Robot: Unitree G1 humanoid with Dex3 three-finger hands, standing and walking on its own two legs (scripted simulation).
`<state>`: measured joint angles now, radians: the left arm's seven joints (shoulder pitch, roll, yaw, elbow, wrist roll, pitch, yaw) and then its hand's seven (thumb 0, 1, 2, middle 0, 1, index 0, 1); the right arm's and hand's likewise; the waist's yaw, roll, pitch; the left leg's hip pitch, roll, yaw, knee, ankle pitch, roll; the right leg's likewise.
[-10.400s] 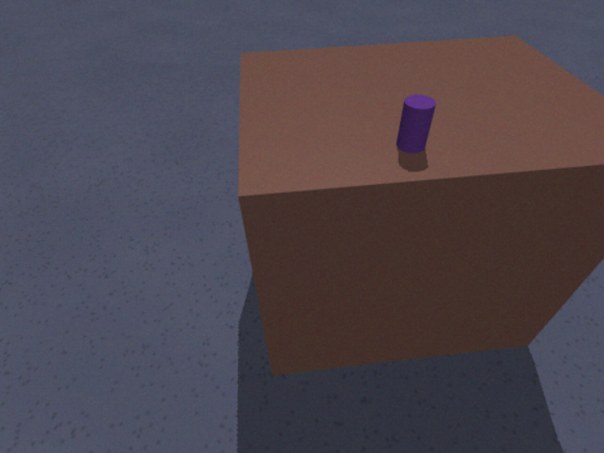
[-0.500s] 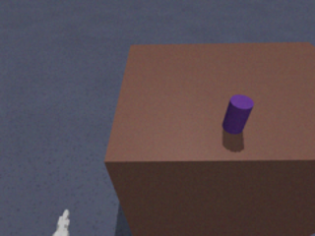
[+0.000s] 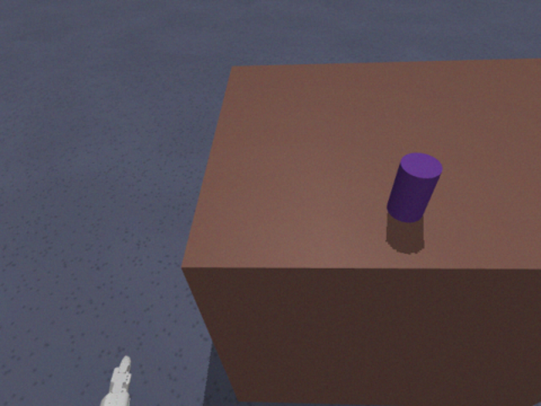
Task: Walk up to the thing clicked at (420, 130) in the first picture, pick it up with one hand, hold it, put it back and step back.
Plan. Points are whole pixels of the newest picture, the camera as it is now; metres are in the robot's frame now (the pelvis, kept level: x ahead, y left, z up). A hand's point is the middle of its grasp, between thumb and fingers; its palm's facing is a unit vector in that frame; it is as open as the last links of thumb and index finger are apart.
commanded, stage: go down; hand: right
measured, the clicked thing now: (412, 188) +0.47 -0.18 +0.09
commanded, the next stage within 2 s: approach in 0.68 s
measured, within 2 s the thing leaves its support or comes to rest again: neither
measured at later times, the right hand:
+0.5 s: hand out of the picture +0.39 -0.37 +0.24, palm faces +0.17 +0.98 +0.00, open 17.6 cm
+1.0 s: hand out of the picture +0.39 -0.36 +0.23, palm faces +0.14 +0.99 -0.03, open 17.5 cm
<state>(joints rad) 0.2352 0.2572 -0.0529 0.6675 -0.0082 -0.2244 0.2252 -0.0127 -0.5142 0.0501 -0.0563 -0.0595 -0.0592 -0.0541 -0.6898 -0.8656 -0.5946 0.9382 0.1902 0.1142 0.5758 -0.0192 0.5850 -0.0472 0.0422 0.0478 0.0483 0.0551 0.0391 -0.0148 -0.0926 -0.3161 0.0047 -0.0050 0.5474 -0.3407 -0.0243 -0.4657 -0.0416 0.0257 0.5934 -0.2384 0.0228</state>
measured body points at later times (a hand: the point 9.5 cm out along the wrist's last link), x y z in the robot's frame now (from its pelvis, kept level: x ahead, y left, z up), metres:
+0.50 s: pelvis +0.01 +0.00 +0.00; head +0.03 +0.00 +0.45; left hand +0.16 +0.26 -0.07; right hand +0.37 -0.42 +0.24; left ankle -0.04 +0.14 -0.73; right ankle +0.04 -0.13 -0.73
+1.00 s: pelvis +0.00 +0.00 +0.00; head +0.02 -0.01 +0.45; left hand +0.15 +0.26 -0.07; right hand +0.38 -0.41 +0.23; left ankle -0.04 +0.14 -0.73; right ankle +0.04 -0.13 -0.73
